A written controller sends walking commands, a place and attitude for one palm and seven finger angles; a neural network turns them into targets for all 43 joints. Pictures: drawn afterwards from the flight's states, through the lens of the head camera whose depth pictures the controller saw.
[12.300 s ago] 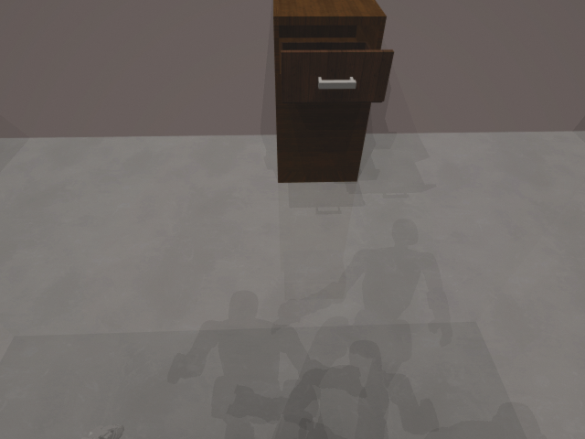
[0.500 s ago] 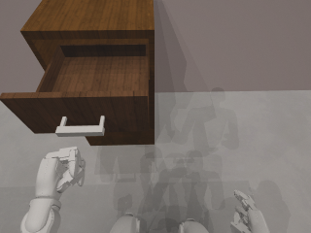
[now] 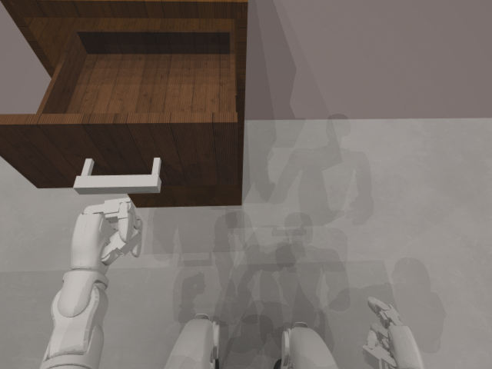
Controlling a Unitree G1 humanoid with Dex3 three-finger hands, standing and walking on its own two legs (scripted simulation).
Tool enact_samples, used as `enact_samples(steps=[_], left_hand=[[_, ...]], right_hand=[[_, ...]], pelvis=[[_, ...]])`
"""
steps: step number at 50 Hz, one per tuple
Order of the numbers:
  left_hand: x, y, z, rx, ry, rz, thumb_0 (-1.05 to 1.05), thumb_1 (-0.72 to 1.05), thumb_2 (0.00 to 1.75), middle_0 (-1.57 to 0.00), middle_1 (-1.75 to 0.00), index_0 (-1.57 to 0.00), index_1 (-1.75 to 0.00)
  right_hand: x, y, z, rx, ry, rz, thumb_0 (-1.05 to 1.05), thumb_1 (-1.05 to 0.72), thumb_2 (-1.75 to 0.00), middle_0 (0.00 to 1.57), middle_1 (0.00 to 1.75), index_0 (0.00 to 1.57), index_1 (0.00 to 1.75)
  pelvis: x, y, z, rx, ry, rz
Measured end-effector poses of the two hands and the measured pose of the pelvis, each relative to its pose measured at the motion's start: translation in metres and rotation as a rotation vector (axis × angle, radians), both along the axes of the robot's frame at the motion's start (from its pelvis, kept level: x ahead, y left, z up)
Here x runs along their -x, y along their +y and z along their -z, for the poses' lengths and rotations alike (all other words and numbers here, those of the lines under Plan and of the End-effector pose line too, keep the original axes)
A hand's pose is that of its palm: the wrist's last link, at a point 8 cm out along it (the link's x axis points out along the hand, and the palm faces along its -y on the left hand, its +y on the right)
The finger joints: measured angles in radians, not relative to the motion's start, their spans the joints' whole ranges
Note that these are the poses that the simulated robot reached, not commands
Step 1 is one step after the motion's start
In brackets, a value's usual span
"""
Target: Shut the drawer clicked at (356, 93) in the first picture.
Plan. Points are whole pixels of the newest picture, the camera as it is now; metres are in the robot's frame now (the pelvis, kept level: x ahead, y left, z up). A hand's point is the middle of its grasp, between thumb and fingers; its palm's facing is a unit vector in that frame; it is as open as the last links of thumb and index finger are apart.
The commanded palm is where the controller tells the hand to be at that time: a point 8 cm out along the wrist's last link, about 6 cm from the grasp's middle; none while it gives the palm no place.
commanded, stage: bring the fist close to the handle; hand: left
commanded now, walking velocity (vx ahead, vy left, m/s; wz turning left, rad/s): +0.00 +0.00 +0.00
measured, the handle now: (121, 174) +0.41 +0.23 +0.04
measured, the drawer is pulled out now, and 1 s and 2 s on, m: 0.26 0.24 0.12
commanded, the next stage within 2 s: push the drawer shut in 0.34 s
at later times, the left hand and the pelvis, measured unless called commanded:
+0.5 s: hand (130, 235) +0.30 +0.19 +0.04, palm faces +0.07 -1.00 -0.04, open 3.2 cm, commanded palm +0.29 +0.24 +0.04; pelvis +0.00 +0.00 +0.00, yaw +0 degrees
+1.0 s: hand (133, 207) +0.35 +0.20 +0.03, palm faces +0.08 -1.00 -0.04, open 2.6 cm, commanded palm +0.36 +0.25 +0.04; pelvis -0.01 +0.00 +0.00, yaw +0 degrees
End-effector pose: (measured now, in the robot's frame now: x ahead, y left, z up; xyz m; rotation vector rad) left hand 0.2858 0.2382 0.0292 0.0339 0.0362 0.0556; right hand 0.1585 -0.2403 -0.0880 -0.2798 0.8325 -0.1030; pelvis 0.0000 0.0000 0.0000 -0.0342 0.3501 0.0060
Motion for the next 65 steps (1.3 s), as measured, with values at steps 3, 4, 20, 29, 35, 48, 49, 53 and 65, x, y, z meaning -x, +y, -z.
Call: enact_samples(steps=[3, 4, 20, 29, 35, 48, 49, 53, 65], left_hand=[[-0.002, 0.000, -0.002, 0.004, -0.015, -0.001, 0.01, 0.90, 0.90, -1.40, -1.60, -1.40, -1.60], [-0.001, 0.000, -0.005, 0.003, -0.021, -0.002, 0.01, 0.90, 0.90, -1.40, -1.60, -1.40, -1.60], [0.006, 0.000, -0.005, 0.000, -0.020, -0.005, 0.01, 0.90, 0.90, -1.40, -1.60, -1.40, -1.60], [0.002, 0.009, -0.005, -0.012, -0.017, -0.024, 0.01, 0.90, 0.90, -1.40, -1.60, -1.40, -1.60], [-0.016, 0.006, -0.006, -0.007, -0.039, -0.007, 0.01, 0.90, 0.90, -1.40, -1.60, -1.40, -1.60], [-0.038, 0.014, -0.001, -0.007, -0.031, -0.023, -0.09, 0.76, 0.93, -1.40, -1.60, -1.40, -1.60], [-0.040, 0.015, 0.000, -0.007, -0.034, -0.024, -0.09, 0.75, 0.93, -1.40, -1.60, -1.40, -1.60], [-0.050, 0.017, 0.000, -0.009, -0.036, -0.021, -0.09, 0.74, 0.94, -1.40, -1.60, -1.40, -1.60], [-0.080, 0.020, -0.002, -0.007, -0.027, -0.008, -0.08, 0.74, 0.94, -1.40, -1.60, -1.40, -1.60]], right_hand=[[0.003, 0.000, 0.001, -0.002, 0.014, 0.013, 0.02, -0.91, -0.90, 0.20, 0.30, 0.20, 0.30], [0.004, 0.001, 0.001, -0.004, 0.018, 0.017, 0.02, -0.91, -0.90, 0.20, 0.30, 0.20, 0.30], [0.002, 0.003, -0.004, 0.001, 0.027, 0.018, 0.02, -0.91, -0.90, 0.20, 0.30, 0.20, 0.30], [-0.001, 0.003, -0.003, 0.001, 0.029, 0.010, 0.02, -0.91, -0.90, 0.20, 0.30, 0.20, 0.30], [0.004, 0.000, 0.001, 0.012, 0.042, 0.018, 0.01, -0.91, -0.90, 0.20, 0.30, 0.20, 0.30], [0.030, -0.006, 0.011, 0.029, 0.129, 0.038, 0.01, -0.91, -0.90, 0.20, 0.30, 0.20, 0.30], [0.032, -0.007, 0.012, 0.032, 0.135, 0.039, 0.01, -0.91, -0.90, 0.20, 0.30, 0.20, 0.30], [0.042, -0.009, 0.015, 0.041, 0.152, 0.046, 0.01, -0.91, -0.90, 0.20, 0.30, 0.20, 0.30], [0.075, -0.014, 0.017, 0.059, 0.204, 0.083, 0.01, -0.91, -0.90, 0.21, 0.30, 0.20, 0.30]], pelvis=[[-0.001, 0.001, 0.001, 0.000, 0.004, 0.005], [-0.001, 0.002, 0.000, 0.000, 0.004, 0.007], [-0.003, 0.004, -0.002, 0.005, -0.001, 0.003], [-0.002, 0.003, -0.002, 0.008, -0.001, -0.002], [0.000, 0.002, 0.000, 0.009, 0.005, -0.002], [0.006, 0.000, 0.001, 0.007, 0.013, -0.005], [0.008, 0.000, 0.002, 0.008, 0.014, -0.006], [0.012, -0.001, 0.004, 0.011, 0.015, -0.008], [0.022, 0.000, 0.006, 0.014, 0.019, -0.002]])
